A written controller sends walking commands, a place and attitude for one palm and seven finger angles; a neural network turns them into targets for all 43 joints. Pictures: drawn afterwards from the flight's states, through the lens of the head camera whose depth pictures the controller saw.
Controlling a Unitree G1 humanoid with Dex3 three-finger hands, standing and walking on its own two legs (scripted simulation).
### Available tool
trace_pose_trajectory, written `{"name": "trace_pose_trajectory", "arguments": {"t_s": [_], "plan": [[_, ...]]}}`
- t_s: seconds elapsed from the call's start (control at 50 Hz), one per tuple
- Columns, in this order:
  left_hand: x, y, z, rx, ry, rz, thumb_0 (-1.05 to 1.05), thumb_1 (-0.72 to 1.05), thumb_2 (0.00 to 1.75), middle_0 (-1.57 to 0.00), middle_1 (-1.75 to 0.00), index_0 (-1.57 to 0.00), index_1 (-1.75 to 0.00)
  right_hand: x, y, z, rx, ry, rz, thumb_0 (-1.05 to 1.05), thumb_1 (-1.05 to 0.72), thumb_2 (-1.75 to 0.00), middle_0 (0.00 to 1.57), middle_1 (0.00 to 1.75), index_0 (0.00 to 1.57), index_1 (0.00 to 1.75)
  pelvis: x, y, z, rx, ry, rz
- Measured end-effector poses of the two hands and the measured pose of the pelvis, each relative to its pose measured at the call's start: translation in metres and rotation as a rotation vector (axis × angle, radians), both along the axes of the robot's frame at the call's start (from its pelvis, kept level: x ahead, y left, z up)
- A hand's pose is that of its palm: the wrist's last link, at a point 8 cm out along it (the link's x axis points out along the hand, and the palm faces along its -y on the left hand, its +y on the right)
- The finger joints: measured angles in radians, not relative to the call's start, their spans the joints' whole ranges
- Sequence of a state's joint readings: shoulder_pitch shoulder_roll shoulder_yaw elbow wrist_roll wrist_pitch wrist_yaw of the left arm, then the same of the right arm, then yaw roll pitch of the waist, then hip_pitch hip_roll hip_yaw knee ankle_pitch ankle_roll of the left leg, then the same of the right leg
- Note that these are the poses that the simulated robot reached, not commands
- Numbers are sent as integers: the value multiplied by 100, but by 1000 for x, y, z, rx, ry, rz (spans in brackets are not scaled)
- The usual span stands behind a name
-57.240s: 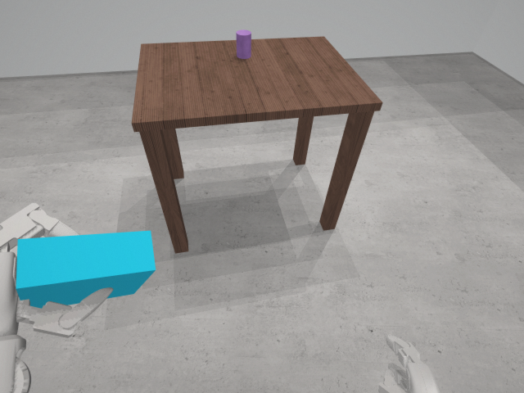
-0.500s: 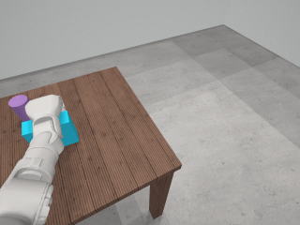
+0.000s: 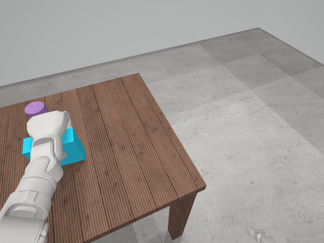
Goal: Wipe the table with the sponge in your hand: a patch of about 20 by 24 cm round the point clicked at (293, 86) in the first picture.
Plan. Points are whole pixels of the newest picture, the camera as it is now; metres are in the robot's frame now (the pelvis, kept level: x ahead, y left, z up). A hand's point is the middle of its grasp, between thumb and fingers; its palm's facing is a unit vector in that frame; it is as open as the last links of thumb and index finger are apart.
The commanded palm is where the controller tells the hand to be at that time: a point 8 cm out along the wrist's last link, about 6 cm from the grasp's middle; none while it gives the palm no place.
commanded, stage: wipe back along the first lane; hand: left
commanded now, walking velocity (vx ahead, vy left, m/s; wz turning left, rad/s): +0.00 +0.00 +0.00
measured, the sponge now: (60, 153) +0.35 +0.33 -0.02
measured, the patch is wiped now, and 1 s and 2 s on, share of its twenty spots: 0.95 0.95 0.95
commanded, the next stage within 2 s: lift the sponge slowly off the table in 1.58 s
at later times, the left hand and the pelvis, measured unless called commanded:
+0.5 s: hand (57, 153) +0.32 +0.30 +0.04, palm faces -0.03 -0.03 -1.00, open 9.0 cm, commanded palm +0.28 +0.28 +0.07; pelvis +0.00 -0.01 +0.00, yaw +0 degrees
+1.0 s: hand (59, 169) +0.27 +0.27 +0.04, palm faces +0.02 -0.06 -1.00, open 9.0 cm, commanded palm +0.22 +0.26 +0.07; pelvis +0.00 -0.01 +0.00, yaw +0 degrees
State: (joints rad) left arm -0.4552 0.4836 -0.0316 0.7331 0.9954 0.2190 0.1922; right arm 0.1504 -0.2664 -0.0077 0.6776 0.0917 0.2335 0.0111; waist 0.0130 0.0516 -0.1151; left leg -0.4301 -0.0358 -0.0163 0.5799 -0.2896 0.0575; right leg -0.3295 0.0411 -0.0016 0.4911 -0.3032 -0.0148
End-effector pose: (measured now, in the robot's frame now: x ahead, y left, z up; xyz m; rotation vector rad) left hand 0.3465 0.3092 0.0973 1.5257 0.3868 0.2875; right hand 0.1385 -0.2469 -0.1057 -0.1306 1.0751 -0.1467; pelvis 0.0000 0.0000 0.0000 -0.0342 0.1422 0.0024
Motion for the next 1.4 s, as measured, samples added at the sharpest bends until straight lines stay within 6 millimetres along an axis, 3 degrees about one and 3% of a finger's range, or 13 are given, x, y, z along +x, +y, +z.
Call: {"name": "trace_pose_trajectory", "arguments": {"t_s": [0.36, 1.18, 1.4], "plan": [[-33, -13, -2, 6, -9, 28, -2, -45, 108, -81, -154, -83, -159, 17, -11, 8, 1, -69, 23, 1, -91, -90, 20, 30, 20, 30, -1, -9, 1, 5, -33, 7], [-111, -53, -4, -35, -85, 33, 2, -43, 107, -79, -157, -83, -159, 70, 17, 26, 82, -247, 112, 1, -91, -90, 20, 30, 20, 30, 1, -10, 1, 17, -93, -3], [-128, -66, -4, -48, -93, 35, 2, -43, 107, -78, -158, -83, -158, 76, 24, 29, 108, -276, 137, 1, -91, -90, 20, 30, 20, 30, -1, -14, 0, 22, -110, -6]]}}
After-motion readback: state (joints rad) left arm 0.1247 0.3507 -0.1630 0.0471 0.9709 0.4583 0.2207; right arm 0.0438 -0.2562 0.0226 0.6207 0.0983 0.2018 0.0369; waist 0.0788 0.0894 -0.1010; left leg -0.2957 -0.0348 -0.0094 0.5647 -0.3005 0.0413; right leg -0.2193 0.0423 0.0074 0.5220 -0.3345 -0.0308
